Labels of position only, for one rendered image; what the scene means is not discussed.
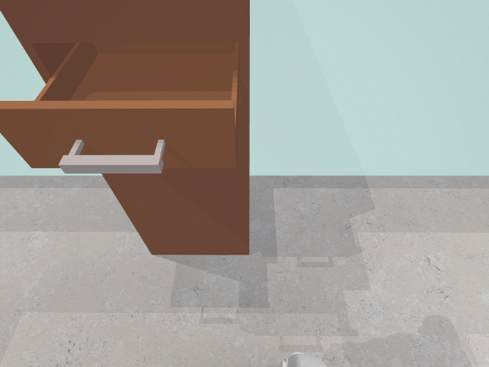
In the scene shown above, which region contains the cabinet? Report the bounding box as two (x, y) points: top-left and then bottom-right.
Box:
(0, 0), (250, 255)

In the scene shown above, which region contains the drawer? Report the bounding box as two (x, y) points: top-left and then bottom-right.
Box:
(0, 42), (240, 168)

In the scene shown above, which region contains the handle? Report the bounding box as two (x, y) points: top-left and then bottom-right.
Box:
(58, 139), (165, 174)

